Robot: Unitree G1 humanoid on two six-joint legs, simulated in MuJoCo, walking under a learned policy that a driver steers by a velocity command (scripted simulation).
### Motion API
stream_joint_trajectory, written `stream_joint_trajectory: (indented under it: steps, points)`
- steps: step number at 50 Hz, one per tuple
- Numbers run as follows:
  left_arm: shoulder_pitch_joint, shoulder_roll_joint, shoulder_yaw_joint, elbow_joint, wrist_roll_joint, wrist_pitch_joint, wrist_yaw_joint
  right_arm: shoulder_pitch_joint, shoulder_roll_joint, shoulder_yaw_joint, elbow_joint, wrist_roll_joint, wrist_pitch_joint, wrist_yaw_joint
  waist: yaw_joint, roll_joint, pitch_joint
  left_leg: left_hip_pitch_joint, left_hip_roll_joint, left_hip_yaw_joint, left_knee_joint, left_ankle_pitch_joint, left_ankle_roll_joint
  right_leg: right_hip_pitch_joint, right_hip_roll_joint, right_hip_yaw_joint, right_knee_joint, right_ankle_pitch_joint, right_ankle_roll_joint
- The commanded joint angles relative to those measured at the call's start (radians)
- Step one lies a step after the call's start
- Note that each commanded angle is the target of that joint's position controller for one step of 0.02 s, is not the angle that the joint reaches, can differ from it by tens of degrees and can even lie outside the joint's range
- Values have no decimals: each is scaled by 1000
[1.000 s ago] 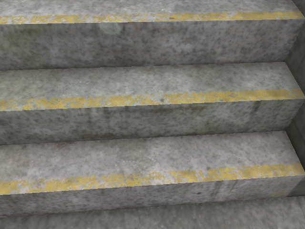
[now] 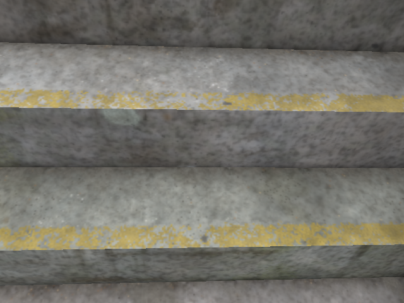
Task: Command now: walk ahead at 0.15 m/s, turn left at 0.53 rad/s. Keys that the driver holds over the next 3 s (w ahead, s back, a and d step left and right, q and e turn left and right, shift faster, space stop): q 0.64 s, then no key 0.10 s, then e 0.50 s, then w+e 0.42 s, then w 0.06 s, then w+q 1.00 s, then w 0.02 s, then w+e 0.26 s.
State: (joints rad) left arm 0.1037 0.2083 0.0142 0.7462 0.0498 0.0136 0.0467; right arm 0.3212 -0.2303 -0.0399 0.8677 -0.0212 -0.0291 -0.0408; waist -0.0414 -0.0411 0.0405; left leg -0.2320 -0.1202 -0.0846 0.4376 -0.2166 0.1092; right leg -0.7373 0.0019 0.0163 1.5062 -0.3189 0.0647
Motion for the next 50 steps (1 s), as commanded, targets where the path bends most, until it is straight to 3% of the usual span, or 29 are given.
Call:
stream_joint_trajectory:
  steps: [1,6,9,11,15,16,17,18,19,20,21,22,23,25,27,32,34,36,38,39,40,41,42,43,44,45,47,48,50]
  points:
    - [25,41,11,-66,-11,20,20,38,-150,-38,-67,-12,-3,-19,1,153,-136,141,274,-228,6,934,197,-61,36,-43,153,-12,12]
    - [-67,68,15,-151,1,33,19,73,-154,-44,-94,3,17,-37,-18,61,-122,230,289,-345,27,789,206,-154,20,15,100,-18,8]
    - [-56,55,7,-174,-10,36,12,51,-155,-50,-123,-9,30,-42,-3,109,-132,223,271,-368,25,773,167,-53,26,14,-144,-29,-1]
    - [-29,47,-1,-172,-27,42,16,7,-137,-52,-143,-10,42,-38,13,169,-123,142,230,-336,14,772,113,126,35,-3,-368,-35,-11]
    - [43,83,20,-163,-68,32,34,-8,-145,-74,-157,-9,57,-25,23,259,-103,100,208,-429,-24,694,31,438,54,34,-886,-37,-29]
    - [78,88,26,-146,-70,22,37,-19,-139,-77,-161,2,58,-19,38,253,-93,120,192,-446,-8,581,21,475,51,30,-1034,35,-34]
    - [103,73,26,-124,-59,9,41,-36,-128,-79,-173,21,58,-9,52,180,-64,70,143,-424,45,352,-2,547,43,9,-1205,173,-39]
    - [36,99,32,-127,-32,-4,47,21,-85,-77,-172,26,58,1,-7,-24,-29,-86,42,-309,231,-118,-43,629,-78,100,-1230,289,-59]
    - [86,180,45,-161,-40,-3,46,124,-43,-75,-207,13,63,-5,-39,-234,-133,-278,-76,-114,578,-505,-102,759,-401,341,-1108,892,-167]
    - [100,195,62,-169,-25,6,40,71,-143,-101,-222,-15,67,-10,22,-241,-198,-260,-61,-3,901,-498,-156,589,-502,376,-1178,981,-336]
    - [45,141,51,-177,-29,5,36,32,-159,-109,-212,-39,72,-10,-2,-162,-148,-266,-23,3,1101,-436,-176,494,-438,303,-1197,851,-379]
    - [-22,97,42,-184,-25,4,37,12,-141,-107,-200,-53,84,-8,-24,-102,-87,-305,-18,6,1248,-372,-180,434,-348,183,-1180,739,-366]
    - [-51,87,36,-191,-16,1,37,-14,-162,-107,-216,-44,92,4,-42,-9,-50,-336,-1,-11,1207,-299,-190,441,-287,105,-1150,688,-327]
    - [4,106,46,-186,-9,4,42,-26,-150,-100,-218,-28,107,28,-8,-52,-61,-354,-17,12,1215,-221,-210,487,-232,41,-1120,657,-318]
    - [88,131,60,-159,-21,-6,41,-46,-133,-93,-228,-20,111,44,27,-79,-75,-372,-23,6,1139,-187,-211,561,-238,38,-1119,616,-317]
    - [154,154,73,-134,-13,-18,34,-74,-103,-71,-251,-11,126,54,53,-150,-110,-298,20,56,764,-315,-203,663,-287,46,-1140,500,-314]
    - [154,167,77,-130,-9,-15,27,-76,-85,-57,-261,-5,124,55,58,-172,-115,-169,50,68,538,-373,-171,615,-285,40,-1164,369,-287]
    - [150,168,79,-132,-4,-7,19,-64,-95,-54,-264,5,124,54,67,-208,-116,-44,62,100,352,-392,-130,566,-281,52,-1187,221,-260]
    - [170,182,84,-117,-1,10,16,-18,-97,-52,-249,9,113,51,49,-185,-97,71,68,133,117,-290,-85,508,-263,57,-1180,157,-232]
    - [181,176,80,-102,-13,17,12,34,-84,-44,-217,1,101,47,19,-129,-81,187,57,160,-69,-144,-60,427,-238,33,-1144,140,-197]
    - [247,142,73,-70,-9,21,2,53,-89,-35,-193,-11,83,42,30,8,-34,245,90,84,-189,-78,-48,327,-185,-22,-1041,56,-143]
    - [272,43,44,-90,-7,22,-17,25,-95,-15,-220,-12,66,42,49,251,-59,299,347,-212,-230,-149,-29,155,-98,-93,-798,-224,-73]
    - [237,69,54,-87,-25,37,-1,-11,-153,-18,-248,-12,59,23,-12,352,8,-138,540,-301,-289,3,109,324,-29,-68,-714,-276,-29]
    - [216,97,62,-71,-33,54,-4,-85,-80,8,-232,-27,48,14,39,227,91,-253,441,-165,-268,93,118,453,-38,0,-571,-190,-36]
    - [227,89,64,-48,-39,60,-11,-179,-68,20,-240,-29,38,5,87,230,111,-266,369,-56,-226,195,91,451,13,15,-488,-140,-51]
    - [261,110,73,-22,-41,59,-13,-218,-83,16,-252,-35,34,-4,106,225,93,-205,322,14,-183,314,62,426,35,25,-425,-114,-56]
    - [270,155,89,1,-32,41,-23,-169,-116,8,-235,-4,28,-18,93,163,59,3,322,36,-134,515,47,316,46,43,-447,-81,-59]
    - [274,151,90,6,-27,36,-25,-141,-118,5,-227,7,26,-21,78,156,23,104,341,30,-110,575,50,282,46,37,-441,-93,-50]
    - [269,138,86,11,-30,40,-21,-99,-107,3,-209,12,30,-29,52,153,-12,210,368,25,-85,599,75,246,33,18,-459,-129,-30]
